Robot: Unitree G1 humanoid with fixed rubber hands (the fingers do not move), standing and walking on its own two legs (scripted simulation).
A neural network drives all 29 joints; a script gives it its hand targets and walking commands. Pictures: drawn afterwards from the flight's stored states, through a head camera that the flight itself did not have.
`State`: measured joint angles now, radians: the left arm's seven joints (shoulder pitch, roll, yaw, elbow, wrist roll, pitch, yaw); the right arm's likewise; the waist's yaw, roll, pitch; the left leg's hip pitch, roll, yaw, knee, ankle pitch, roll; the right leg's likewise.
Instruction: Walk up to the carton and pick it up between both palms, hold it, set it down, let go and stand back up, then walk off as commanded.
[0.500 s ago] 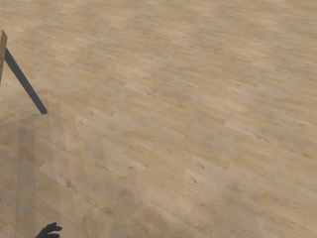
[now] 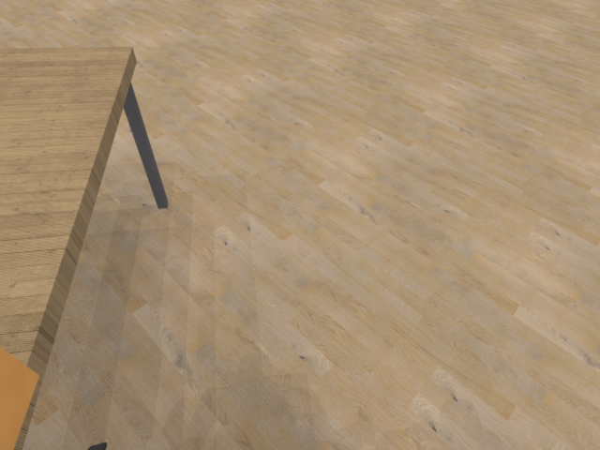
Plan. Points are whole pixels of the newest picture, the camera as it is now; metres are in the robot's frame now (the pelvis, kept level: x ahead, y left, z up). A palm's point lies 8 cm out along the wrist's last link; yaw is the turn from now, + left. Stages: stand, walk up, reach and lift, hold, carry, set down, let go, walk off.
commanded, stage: walk up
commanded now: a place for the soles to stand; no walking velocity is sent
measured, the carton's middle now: out of the picture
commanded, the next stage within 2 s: none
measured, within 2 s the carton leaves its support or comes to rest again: neither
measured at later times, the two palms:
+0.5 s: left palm (53, 432) +0.19 +0.34 -0.10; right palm (435, 353) +0.30 -0.23 -0.10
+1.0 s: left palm (79, 362) +0.28 +0.32 -0.08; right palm (405, 257) +0.49 -0.22 -0.10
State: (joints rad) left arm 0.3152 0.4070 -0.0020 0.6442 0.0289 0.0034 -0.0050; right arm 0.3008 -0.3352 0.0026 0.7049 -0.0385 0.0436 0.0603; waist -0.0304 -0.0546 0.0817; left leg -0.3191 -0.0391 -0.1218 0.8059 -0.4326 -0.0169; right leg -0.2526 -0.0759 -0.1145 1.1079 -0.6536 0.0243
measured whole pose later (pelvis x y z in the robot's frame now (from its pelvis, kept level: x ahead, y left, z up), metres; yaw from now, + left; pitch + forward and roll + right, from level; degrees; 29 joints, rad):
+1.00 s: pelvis +0.30 +0.01 +0.00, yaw +30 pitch +0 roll +3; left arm 0.19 0.37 0.00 0.64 0.01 0.07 0.04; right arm 0.30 -0.36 0.00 0.70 -0.04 0.08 -0.05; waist -0.03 -0.04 0.11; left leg -0.38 -0.10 -0.14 0.78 -0.32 -0.02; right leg -0.25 -0.06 -0.23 0.86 -0.52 0.08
